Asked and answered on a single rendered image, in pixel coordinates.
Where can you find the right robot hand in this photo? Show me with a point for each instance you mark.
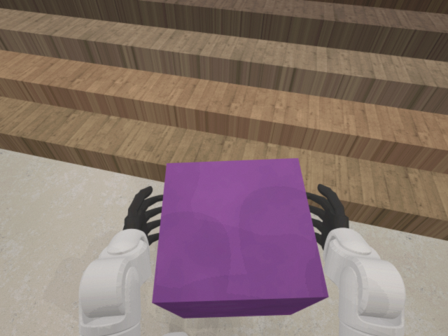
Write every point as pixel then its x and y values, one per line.
pixel 333 215

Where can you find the left robot hand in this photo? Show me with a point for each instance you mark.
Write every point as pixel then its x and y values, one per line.
pixel 138 216

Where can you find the carton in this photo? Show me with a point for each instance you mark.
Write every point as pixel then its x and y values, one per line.
pixel 236 239

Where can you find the left robot forearm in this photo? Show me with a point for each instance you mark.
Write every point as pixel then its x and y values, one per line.
pixel 109 291

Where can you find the right robot forearm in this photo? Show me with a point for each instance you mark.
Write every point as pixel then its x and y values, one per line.
pixel 371 291

